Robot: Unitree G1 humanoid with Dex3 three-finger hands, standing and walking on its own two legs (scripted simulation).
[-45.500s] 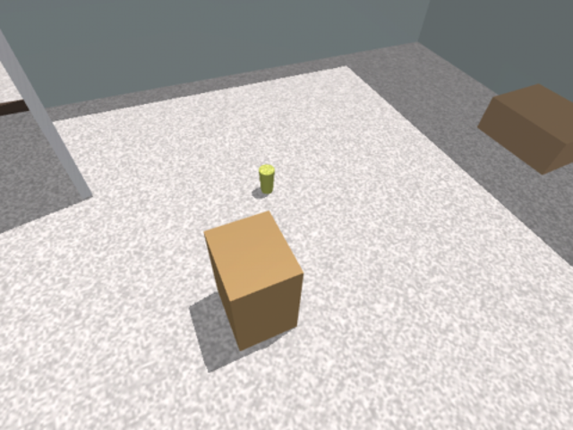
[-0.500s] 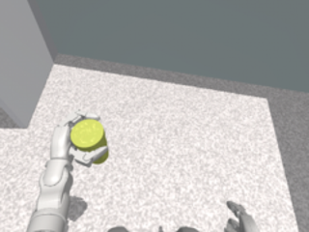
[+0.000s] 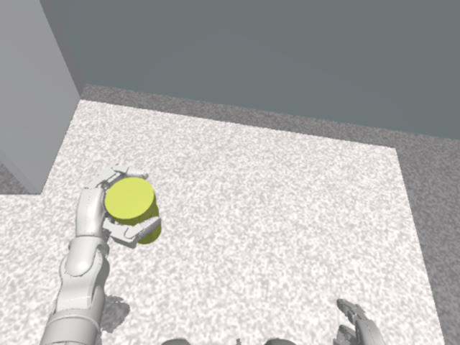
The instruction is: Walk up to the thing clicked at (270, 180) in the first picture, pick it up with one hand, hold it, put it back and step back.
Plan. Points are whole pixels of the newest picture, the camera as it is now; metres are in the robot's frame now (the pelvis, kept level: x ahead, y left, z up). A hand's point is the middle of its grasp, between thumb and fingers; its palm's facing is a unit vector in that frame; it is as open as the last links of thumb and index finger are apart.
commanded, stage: hold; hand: left
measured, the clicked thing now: (139, 215) +0.33 +0.17 +0.02
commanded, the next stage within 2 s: crouch in 0.14 s
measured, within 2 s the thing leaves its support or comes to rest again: neither
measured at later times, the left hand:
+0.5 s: hand (138, 216) +0.33 +0.17 +0.02, palm faces +0.10 -1.00 +0.00, open 10.0 cm
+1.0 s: hand (156, 249) +0.36 +0.18 -0.22, palm faces +0.10 -0.99 -0.01, open 10.0 cm
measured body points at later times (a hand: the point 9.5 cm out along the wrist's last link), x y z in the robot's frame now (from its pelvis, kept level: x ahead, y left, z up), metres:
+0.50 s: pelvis -0.01 -0.01 -0.01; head +0.04 +0.00 +0.44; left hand +0.31 +0.22 +0.02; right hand +0.14 -0.25 -0.11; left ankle +0.01 +0.13 -0.70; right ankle +0.02 -0.14 -0.70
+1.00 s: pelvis -0.04 +0.00 -0.20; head +0.13 +0.02 +0.22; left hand +0.35 +0.23 -0.22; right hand +0.08 -0.27 -0.32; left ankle +0.01 +0.13 -0.70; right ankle +0.01 -0.14 -0.70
